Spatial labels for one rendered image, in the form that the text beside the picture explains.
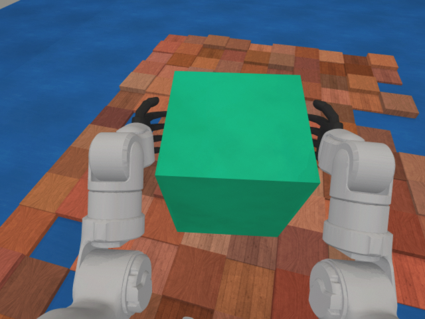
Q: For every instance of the carton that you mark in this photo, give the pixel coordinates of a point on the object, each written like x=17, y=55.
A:
x=236, y=155

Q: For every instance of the right robot upper arm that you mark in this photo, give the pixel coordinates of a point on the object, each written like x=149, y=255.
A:
x=342, y=289

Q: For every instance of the left robot upper arm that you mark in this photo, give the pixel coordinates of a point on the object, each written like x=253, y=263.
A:
x=110, y=284

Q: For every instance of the right robot hand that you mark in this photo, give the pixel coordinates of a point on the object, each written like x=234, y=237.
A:
x=332, y=122

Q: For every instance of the left robot hand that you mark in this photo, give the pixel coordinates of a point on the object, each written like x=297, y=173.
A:
x=141, y=116

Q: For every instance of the left robot forearm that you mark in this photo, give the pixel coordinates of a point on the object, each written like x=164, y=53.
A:
x=115, y=181

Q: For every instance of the right robot forearm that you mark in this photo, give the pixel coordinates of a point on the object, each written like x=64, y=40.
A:
x=361, y=190

